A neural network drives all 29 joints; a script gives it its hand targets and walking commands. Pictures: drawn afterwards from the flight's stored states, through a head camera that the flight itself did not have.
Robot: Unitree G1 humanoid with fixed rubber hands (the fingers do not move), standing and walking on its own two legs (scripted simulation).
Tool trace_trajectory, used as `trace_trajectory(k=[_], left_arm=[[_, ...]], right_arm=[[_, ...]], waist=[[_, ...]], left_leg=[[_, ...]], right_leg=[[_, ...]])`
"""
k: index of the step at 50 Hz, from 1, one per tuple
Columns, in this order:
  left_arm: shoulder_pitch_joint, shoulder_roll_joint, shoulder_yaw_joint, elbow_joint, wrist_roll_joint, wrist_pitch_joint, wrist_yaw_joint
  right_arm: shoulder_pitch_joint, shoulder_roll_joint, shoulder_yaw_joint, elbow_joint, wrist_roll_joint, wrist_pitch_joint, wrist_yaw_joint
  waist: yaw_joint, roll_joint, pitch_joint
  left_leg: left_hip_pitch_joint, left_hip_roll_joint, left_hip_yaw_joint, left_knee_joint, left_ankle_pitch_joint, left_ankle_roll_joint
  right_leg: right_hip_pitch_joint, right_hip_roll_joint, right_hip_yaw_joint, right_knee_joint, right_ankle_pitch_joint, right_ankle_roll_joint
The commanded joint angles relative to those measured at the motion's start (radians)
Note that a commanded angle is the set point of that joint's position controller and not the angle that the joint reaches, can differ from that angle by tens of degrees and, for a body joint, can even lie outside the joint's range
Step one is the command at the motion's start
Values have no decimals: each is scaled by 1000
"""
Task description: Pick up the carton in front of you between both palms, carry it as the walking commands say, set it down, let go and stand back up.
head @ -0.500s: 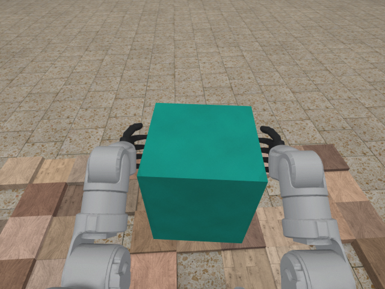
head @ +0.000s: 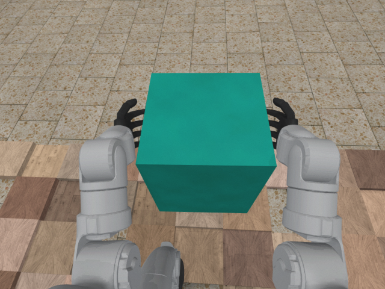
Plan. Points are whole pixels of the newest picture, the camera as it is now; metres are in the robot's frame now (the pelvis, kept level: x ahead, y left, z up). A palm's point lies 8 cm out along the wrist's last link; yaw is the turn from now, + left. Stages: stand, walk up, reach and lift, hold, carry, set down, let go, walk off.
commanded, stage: carry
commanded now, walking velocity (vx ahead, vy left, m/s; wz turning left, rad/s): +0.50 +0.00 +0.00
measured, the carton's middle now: (203, 150) +0.39 +0.02 +0.03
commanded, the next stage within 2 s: none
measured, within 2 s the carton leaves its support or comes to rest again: neither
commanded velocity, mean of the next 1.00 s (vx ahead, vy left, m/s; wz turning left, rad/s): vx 0.50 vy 0.00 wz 0.00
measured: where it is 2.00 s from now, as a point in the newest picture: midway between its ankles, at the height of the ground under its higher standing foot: (227, 110)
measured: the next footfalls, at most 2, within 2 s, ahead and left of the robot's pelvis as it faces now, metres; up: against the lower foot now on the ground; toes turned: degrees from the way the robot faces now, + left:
left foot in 0.10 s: +0.29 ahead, +0.07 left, +0.01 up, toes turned +5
right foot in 0.54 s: +0.56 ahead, -0.14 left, +0.03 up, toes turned -9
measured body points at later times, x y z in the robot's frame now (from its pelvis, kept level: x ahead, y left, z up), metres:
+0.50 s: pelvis +0.35 -0.03 +0.01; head +0.38 -0.02 +0.46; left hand +0.74 +0.09 +0.16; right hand +0.71 -0.21 +0.17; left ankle +0.25 +0.06 -0.73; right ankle +0.49 -0.15 -0.69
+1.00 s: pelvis +0.63 -0.07 +0.03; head +0.63 -0.08 +0.48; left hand +1.00 +0.08 +0.15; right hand +1.00 -0.22 +0.15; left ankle +0.75 +0.04 -0.68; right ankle +0.53 -0.14 -0.71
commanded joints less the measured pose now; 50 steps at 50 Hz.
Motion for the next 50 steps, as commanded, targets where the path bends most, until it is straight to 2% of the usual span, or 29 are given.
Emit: trace_trajectory(k=[1,2,3,4,5,6,7,8,10,12,14,16,18,20,22,24,26,27,28,29,30,31,32,33,35,37,41,46,50], left_arm=[[-736,-991,-752,-101,-456,3,-255],[-734,-975,-753,-91,-457,4,-257],[-743,-962,-753,-89,-460,5,-256],[-773,-952,-753,-91,-466,8,-256],[-793,-937,-748,-87,-464,14,-255],[-807,-938,-742,-73,-462,27,-253],[-787,-907,-713,-46,-464,46,-243],[-802,-899,-700,-60,-456,57,-233],[-892,-910,-676,-117,-447,69,-216],[-898,-883,-625,-122,-408,86,-192],[-837,-853,-587,-98,-350,103,-173],[-784,-838,-560,-69,-295,120,-164],[-736,-845,-549,-32,-252,132,-163],[-692,-872,-553,-4,-229,138,-169],[-659,-909,-571,9,-225,139,-181],[-656,-946,-603,-6,-245,139,-195],[-646,-968,-636,-20,-278,141,-206],[-639,-969,-645,-33,-296,141,-212],[-621,-965,-647,-45,-314,141,-219],[-662,-931,-649,-60,-312,136,-222],[-670,-959,-664,-88,-349,140,-229],[-702,-980,-684,-136,-382,141,-236],[-742,-992,-706,-180,-414,141,-243],[-783,-1006,-726,-213,-445,139,-250],[-836,-1001,-752,-249,-487,136,-257],[-841,-976,-753,-220,-502,136,-261],[-793,-950,-704,-28,-486,129,-270],[-770,-1036,-606,208,-429,69,-295],[-799,-1086,-583,228,-413,17,-290]], right_arm=[[-656,1000,714,-61,364,-31,178],[-660,980,715,-57,363,-27,182],[-672,963,713,-55,367,-23,187],[-676,946,707,-61,372,-19,191],[-690,925,696,-75,379,-12,196],[-716,894,679,-75,382,-1,200],[-702,866,662,-24,392,8,197],[-695,896,673,-34,418,16,198],[-850,959,694,-148,480,26,206],[-942,986,696,-203,539,49,211],[-946,985,678,-201,553,73,216],[-912,986,655,-174,537,95,227],[-858,992,634,-130,508,111,242],[-804,1011,621,-87,482,121,260],[-760,1033,618,-66,458,123,277],[-724,1031,619,-60,441,121,286],[-692,1020,628,-63,428,121,288],[-682,1008,639,-73,426,121,287],[-684,990,648,-84,428,122,284],[-692,1018,653,-98,424,128,281],[-705,991,653,-110,415,129,273],[-720,993,661,-129,411,129,265],[-725,996,657,-146,407,124,256],[-722,991,656,-161,399,121,246],[-720,975,662,-173,384,115,225],[-717,946,669,-154,375,110,207],[-689,924,642,0,345,102,196],[-688,1013,581,198,341,47,226],[-762,1092,577,211,384,4,241]], waist=[[36,-90,-510],[34,-93,-480],[-4,-131,-500],[-79,-151,-565],[-127,-105,-613],[-122,114,-703],[-166,264,-841],[-161,179,-845],[-140,43,-681],[-125,24,-656],[-115,50,-655],[-124,70,-620],[-132,103,-594],[-126,126,-552],[-112,135,-495],[-102,178,-456],[-71,185,-501],[-30,158,-564],[28,42,-624],[12,-280,-700],[15,-276,-678],[24,-205,-631],[18,-97,-606],[5,-54,-585],[-5,-68,-586],[-4,-86,-580],[18,-113,-542],[29,-127,-465],[23,-172,-421]], left_leg=[[30,-88,126,-261,115,6],[154,-122,164,-359,205,17],[342,-168,200,-377,265,34],[580,-144,175,-460,375,62],[784,-67,100,-487,438,74],[1087,264,-314,-375,831,179],[1238,410,-662,-431,655,370],[1226,364,-628,-439,455,356],[1070,288,-478,-459,371,249],[972,243,-392,-471,332,211],[960,243,-360,-475,307,207],[927,243,-307,-499,362,214],[917,225,-251,-505,466,202],[897,202,-184,-525,524,167],[845,163,-98,-548,565,120],[826,150,-35,-531,659,75],[807,131,47,-369,767,17],[709,112,75,-217,681,-6],[506,70,69,8,363,-16],[171,-81,18,297,-167,-50],[45,-66,-91,491,-291,-17],[-8,-34,-117,542,-262,10],[-18,-11,-123,529,-220,18],[-8,12,-123,477,-186,22],[36,29,-115,372,-160,21],[58,27,-94,257,-188,12],[-4,30,-45,49,-167,-1],[30,-4,28,-191,6,-6],[170,-46,90,-360,50,14]], right_leg=[[444,-159,124,28,920,-30],[367,-131,94,42,956,-9],[273,-135,65,117,1054,8],[184,-136,16,273,1032,43],[60,-108,8,427,813,62],[-247,-7,71,696,-17,98],[-452,90,214,1079,-316,131],[-520,25,281,1129,-247,94],[-611,-27,246,1013,-204,79],[-588,-38,221,952,-171,75],[-627,-59,210,884,-181,83],[-636,-67,169,730,-222,101],[-631,-69,136,597,-127,111],[-594,-64,99,436,-18,117],[-483,-29,38,238,57,123],[-371,13,-22,108,125,115],[-151,40,-61,-45,233,90],[63,29,-42,-32,241,73],[288,-127,169,9,223,56],[506,-378,660,-56,207,-100],[506,-383,711,-79,164,-150],[462,-345,632,-53,224,-140],[414,-328,556,-40,285,-117],[352,-311,500,-47,287,-92],[286,-292,444,-81,206,-67],[244,-290,407,-112,186,-87],[278,-296,347,-112,325,-119],[311,-245,245,-103,475,-52],[279,-216,167,-60,507,-5]])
